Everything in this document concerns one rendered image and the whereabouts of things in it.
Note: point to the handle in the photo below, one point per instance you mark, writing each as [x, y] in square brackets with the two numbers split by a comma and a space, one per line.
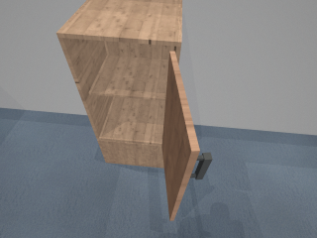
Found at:
[204, 162]

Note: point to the cupboard door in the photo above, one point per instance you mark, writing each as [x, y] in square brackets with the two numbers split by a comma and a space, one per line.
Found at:
[180, 148]

